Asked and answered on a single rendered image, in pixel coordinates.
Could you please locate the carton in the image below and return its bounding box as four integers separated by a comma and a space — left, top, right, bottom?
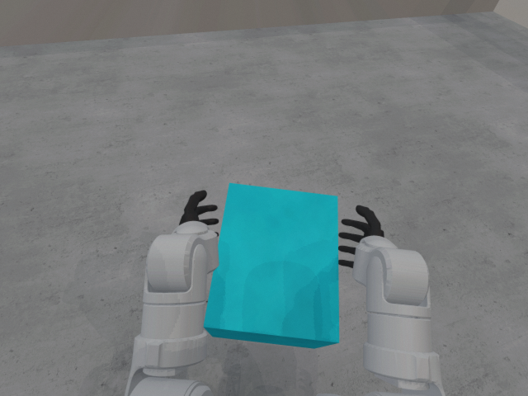
204, 183, 339, 349

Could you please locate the left robot forearm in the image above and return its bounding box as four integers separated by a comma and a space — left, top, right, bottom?
125, 221, 219, 396

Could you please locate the right robot forearm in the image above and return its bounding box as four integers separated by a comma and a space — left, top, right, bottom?
352, 236, 446, 396

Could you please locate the robot right hand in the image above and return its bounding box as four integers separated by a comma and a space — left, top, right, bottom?
338, 205, 384, 268

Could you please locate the robot left upper arm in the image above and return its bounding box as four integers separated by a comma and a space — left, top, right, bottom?
130, 377, 213, 396

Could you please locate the robot left hand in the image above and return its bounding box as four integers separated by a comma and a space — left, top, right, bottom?
179, 191, 219, 236

